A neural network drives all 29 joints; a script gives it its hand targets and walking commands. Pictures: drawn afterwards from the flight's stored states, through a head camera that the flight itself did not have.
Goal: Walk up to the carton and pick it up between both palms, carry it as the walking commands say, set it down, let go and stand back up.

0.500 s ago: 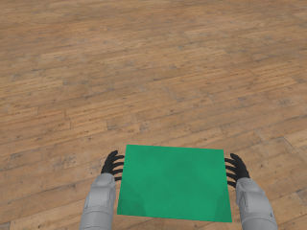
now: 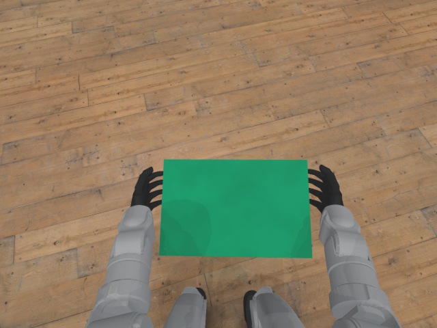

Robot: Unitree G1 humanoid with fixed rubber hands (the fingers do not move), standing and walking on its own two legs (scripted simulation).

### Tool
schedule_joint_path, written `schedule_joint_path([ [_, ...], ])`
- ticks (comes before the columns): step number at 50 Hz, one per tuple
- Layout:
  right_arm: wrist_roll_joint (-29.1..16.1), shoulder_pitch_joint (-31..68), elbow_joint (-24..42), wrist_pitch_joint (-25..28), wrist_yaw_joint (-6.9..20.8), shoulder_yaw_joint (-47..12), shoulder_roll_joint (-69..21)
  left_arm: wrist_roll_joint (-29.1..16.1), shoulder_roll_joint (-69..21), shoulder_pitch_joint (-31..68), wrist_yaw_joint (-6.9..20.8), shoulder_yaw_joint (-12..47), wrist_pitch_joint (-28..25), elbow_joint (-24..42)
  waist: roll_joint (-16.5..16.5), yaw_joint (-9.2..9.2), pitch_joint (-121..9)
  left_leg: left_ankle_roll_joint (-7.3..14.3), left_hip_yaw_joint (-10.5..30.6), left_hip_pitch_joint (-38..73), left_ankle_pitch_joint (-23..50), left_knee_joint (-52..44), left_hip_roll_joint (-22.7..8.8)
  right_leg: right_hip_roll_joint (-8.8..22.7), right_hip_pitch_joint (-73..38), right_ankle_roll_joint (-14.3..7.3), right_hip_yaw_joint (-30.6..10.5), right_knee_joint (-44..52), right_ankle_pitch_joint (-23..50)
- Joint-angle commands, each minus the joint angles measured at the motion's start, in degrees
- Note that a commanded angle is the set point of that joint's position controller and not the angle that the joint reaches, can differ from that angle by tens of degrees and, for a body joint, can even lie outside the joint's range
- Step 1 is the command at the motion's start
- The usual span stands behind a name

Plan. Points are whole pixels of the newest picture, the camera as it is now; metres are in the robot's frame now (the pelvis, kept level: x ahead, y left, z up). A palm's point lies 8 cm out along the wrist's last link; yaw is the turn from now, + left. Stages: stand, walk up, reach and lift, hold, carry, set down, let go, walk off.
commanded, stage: set down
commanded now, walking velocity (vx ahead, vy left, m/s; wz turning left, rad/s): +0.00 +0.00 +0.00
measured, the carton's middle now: (233, 207) +0.36 -0.01 -0.15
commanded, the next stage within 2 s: none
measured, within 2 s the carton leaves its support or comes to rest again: neither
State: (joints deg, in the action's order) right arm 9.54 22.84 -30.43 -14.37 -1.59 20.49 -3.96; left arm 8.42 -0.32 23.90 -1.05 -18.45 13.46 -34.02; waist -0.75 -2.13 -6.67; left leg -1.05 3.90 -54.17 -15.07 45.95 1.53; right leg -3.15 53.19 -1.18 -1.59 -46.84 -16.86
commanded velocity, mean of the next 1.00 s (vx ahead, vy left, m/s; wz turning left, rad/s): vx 0.00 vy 0.00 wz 0.00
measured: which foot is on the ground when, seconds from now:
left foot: down 0.00-1.00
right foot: down 0.00-1.00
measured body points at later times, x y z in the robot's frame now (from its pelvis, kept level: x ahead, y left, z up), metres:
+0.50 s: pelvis -0.03 +0.01 -0.09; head +0.16 +0.03 +0.32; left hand +0.39 +0.19 -0.17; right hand +0.38 -0.18 -0.15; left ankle +0.05 +0.13 -0.69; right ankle +0.04 -0.10 -0.69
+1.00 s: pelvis -0.03 +0.02 -0.17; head +0.20 +0.04 +0.22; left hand +0.41 +0.19 -0.26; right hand +0.40 -0.18 -0.25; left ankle +0.05 +0.13 -0.69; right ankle +0.04 -0.10 -0.69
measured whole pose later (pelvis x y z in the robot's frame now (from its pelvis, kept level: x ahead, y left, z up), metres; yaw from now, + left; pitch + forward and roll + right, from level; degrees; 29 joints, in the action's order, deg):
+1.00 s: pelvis -0.03 +0.02 -0.17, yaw -1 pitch +47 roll -1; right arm 4.5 42.6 -37.9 -18.0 -2.7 21.3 3.9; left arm 5.4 2.4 42.3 -8.8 -17.1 19.2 -35.9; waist -0.8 -2.2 -18.7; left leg 0.2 1.8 -107.5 -26.4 86.8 3.4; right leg -3.3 105.8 1.3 -1.9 -87.0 -28.4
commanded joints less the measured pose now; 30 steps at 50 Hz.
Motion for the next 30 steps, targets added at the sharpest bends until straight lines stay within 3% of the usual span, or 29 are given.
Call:
schedule_joint_path([
  [1, -4.8, 38.8, 2.4, -1.7, 16.2, -31.0, -50.2, -3.3, -47.5, 41.2, 19.3, 27.1, 1.1, 1.9, 0.3, -0.41, -37.7, 2.4, -2.9, 6.5, 0.2, 3.2, 4.8, -1.8, -15.9, 2.1, -2.6, 0.1, 4.2],
  [2, -5.2, 39.3, 0.0, -2.6, 16.3, -30.5, -51.7, -3.9, -47.9, 42.2, 19.9, 26.3, 1.9, 1.4, 0.4, 0.63, -36.8, 2.7, -3.1, 2.8, -1.8, 4.1, 5.0, -1.5, -17.2, 2.0, -4.3, 0.0, 1.2],
  [3, -4.4, 39.3, -0.3, -3.7, 16.4, -30.1, -54.6, -4.2, -47.8, 44.5, 20.8, 26.5, 2.2, 3.4, -0.6, 0.16, -41.2, 2.9, -2.6, 3.1, -1.6, 5.0, 5.1, -1.8, -16.4, 2.0, -3.8, -0.5, 1.7],
  [4, -5.1, 41.9, -1.0, -4.1, 16.8, -30.7, -51.8, -4.4, -49.3, 45.3, 20.9, 25.8, 3.1, 1.4, 1.8, 0.56, -39.3, 2.5, -3.5, 0.9, -3.5, 5.2, 5.0, -1.9, -15.7, 1.6, -4.0, -1.8, -1.2],
  [6, -6.7, 44.9, 1.8, -4.8, 17.0, -32.5, -53.6, -6.4, -51.8, 49.2, 22.0, 28.1, 3.9, 3.8, 2.0, 0.54, -46.2, 2.4, -3.4, 1.7, -0.9, 7.3, 5.1, -2.1, -16.6, 1.3, -4.3, -3.1, 0.3],
  [7, -6.7, 45.4, 1.4, -5.0, 16.9, -32.2, -54.8, -5.5, -50.8, 49.3, 22.5, 26.8, 4.1, 3.0, 2.8, 1.62, -46.8, 2.4, -4.0, -1.6, -1.8, 9.1, 5.4, -1.6, -16.9, 1.3, -5.7, -3.5, 0.2],
  [8, -6.3, 45.5, -0.8, -6.1, 17.2, -32.3, -56.3, -5.4, -51.5, 47.0, 22.4, 24.8, 5.1, -0.4, 1.5, 1.56, -49.0, 3.0, -3.7, 0.1, -3.0, 9.0, 5.4, -1.8, -16.5, 1.3, -5.0, -4.0, -2.0],
  [9, -7.1, 50.5, 5.2, -5.4, 16.8, -32.0, -54.5, -6.3, -52.0, 51.1, 23.2, 26.6, 5.3, 0.6, 1.2, -0.89, -49.7, 2.8, -3.2, -1.5, -2.9, 10.1, 5.3, -1.6, -14.9, 1.4, -4.5, -4.3, -1.7],
  [10, -7.4, 50.8, 2.5, -5.8, 17.0, -31.6, -55.6, -5.5, -51.0, 50.2, 23.1, 24.5, 5.3, -0.4, 1.2, 1.55, -48.3, 3.0, -3.2, -3.0, -2.9, 10.5, 5.4, -1.2, -14.2, 1.5, -5.5, -4.6, -2.7],
  [11, -7.2, 51.1, 3.4, -6.2, 17.0, -32.9, -55.2, -4.0, -52.3, 45.2, 23.4, 22.0, 6.0, -5.4, -0.1, 3.69, -48.3, 3.1, -4.7, -7.2, -4.0, 11.4, 5.7, -2.0, -15.4, 1.8, -5.1, -5.4, -3.4],
  [12, -6.8, 52.0, 2.6, -5.9, 17.0, -31.5, -55.0, -6.3, -53.0, 50.4, 23.8, 24.9, 5.4, -2.2, 0.7, -0.2, -49.0, 2.5, -3.6, -6.4, -2.6, 11.8, 5.8, -1.6, -10.7, 2.2, -4.1, -6.6, -1.8],
  [13, -5.0, 49.7, 0.9, -6.3, 17.2, -29.4, -55.3, -4.4, -51.2, 49.7, 23.9, 21.9, 5.5, -3.3, -0.8, 0.16, -49.1, 3.0, -2.9, -7.8, -2.1, 13.3, 5.4, -1.7, -8.5, 1.9, -4.4, -7.4, -0.9],
  [14, -5.2, 50.7, 1.3, -5.7, 17.9, -29.5, -53.7, -4.3, -52.9, 50.2, 23.7, 23.6, 5.2, -1.9, 1.2, 0.75, -48.7, 2.5, -3.1, -7.9, -0.8, 12.9, 5.6, -2.0, -5.9, 1.5, -3.2, -9.0, 0.8],
  [15, -5.5, 50.7, 0.4, -5.7, 18.1, -29.5, -54.3, -4.9, -53.5, 49.9, 23.2, 23.0, 5.1, -2.5, -0.5, 0.06, -51.9, 2.6, -2.5, -6.1, -0.1, 14.0, 5.5, -2.8, -4.4, 1.4, -2.2, -10.1, 1.1],
  [16, -6.3, 51.4, 0.9, -5.5, 18.5, -30.3, -53.7, -4.3, -53.9, 48.9, 22.8, 22.8, 4.9, -1.9, -0.2, 1.85, -53.2, 2.2, -3.1, -8.1, 0.7, 14.9, 5.4, -3.0, -3.4, 1.5, -1.8, -11.4, 3.1],
  [17, -5.8, 49.9, 0.1, -4.9, 18.8, -28.3, -50.7, -5.1, -55.6, 51.0, 22.2, 25.6, 4.8, 0.4, 3.2, -1.35, -54.1, 1.6, -2.0, -4.3, 1.6, 14.2, 4.9, -3.3, 0.7, 0.8, -0.2, -13.0, 4.5],
  [18, -5.6, 47.3, -2.9, -5.0, 19.2, -27.7, -52.0, -5.4, -56.2, 50.3, 22.1, 25.9, 4.7, -0.4, 3.3, -1.6, -52.8, 1.4, -2.9, -5.5, 3.0, 14.9, 5.4, -3.2, 1.0, 0.9, -0.4, -12.7, 5.5],
  [19, -6.9, 49.3, -1.8, -5.0, 19.2, -29.2, -53.0, -6.0, -55.1, 51.0, 21.6, 26.2, 4.3, 1.7, 2.6, 0.55, -57.7, 1.6, -2.4, -4.9, 3.2, 15.5, 5.6, -3.5, -0.8, 1.1, -0.3, -14.2, 6.0],
  [20, -6.3, 47.2, -2.6, -5.0, 19.1, -28.0, -52.9, -7.0, -54.7, 52.0, 21.1, 27.2, 4.3, 2.5, 3.0, -2.3, -57.8, 1.4, -2.3, -3.7, 4.3, 16.4, 5.3, -3.6, 2.1, 1.2, 0.4, -14.4, 6.8],
  [22, -7.0, 50.3, -1.0, -4.4, 20.2, -29.2, -51.7, -6.9, -55.4, 51.4, 19.7, 27.8, 4.5, 3.0, 3.8, 0.7, -57.9, 0.9, -2.3, -3.6, 4.1, 16.0, 5.6, -4.1, 6.0, 0.8, 1.3, -16.7, 6.9],
  [23, -8.6, 50.8, -1.8, -3.8, 20.5, -28.6, -51.4, -7.2, -56.0, 51.3, 18.7, 29.4, 4.4, 3.1, 7.1, 0.57, -59.1, 0.8, -1.7, -0.2, 6.2, 17.0, 5.6, -4.1, 11.0, 0.5, 1.3, -18.0, 7.0],
  [24, -8.3, 49.0, -1.6, -3.6, 20.8, -28.8, -51.1, -8.3, -57.6, 52.1, 18.3, 31.1, 4.3, 3.9, 7.0, -0.99, -59.1, 0.3, -1.3, -0.9, 8.1, 17.9, 5.5, -4.0, 11.9, 0.2, 1.4, -18.7, 8.8],
  [26, -8.1, 51.0, -1.5, -3.5, 20.7, -28.2, -49.0, -6.5, -55.7, 50.0, 17.8, 28.1, 4.5, 1.0, 6.6, 0.45, -56.8, 0.3, -2.8, -6.1, 7.0, 19.4, 5.9, -4.1, 12.8, 0.4, 1.4, -19.6, 7.8],
  [27, -8.3, 49.7, -2.2, -3.4, 21.0, -27.6, -48.6, -8.3, -56.0, 52.4, 17.0, 30.2, 3.6, 5.8, 7.4, -1.1, -62.2, 0.1, -1.1, -0.4, 8.9, 20.6, 5.9, -4.2, 15.2, 0.1, 1.2, -20.5, 7.9],
  [29, -9.2, 50.6, -0.6, -3.1, 21.2, -29.5, -48.1, -9.5, -55.9, 54.3, 16.1, 32.0, 3.2, 8.0, 5.9, -0.13, -65.7, -0.3, -1.3, -1.0, 12.0, 22.9, 5.7, -4.5, 16.4, 0.3, 1.8, -22.8, 10.2],
  [30, -9.2, 47.3, -3.3, -3.3, 21.1, -28.1, -47.1, -10.1, -56.5, 52.4, 15.5, 33.3, 3.6, 5.6, 7.4, -2.17, -65.4, -0.8, -0.3, 1.9, 12.9, 23.1, 5.3, -4.6, 18.9, 0.1, 2.2, -22.5, 9.2],
])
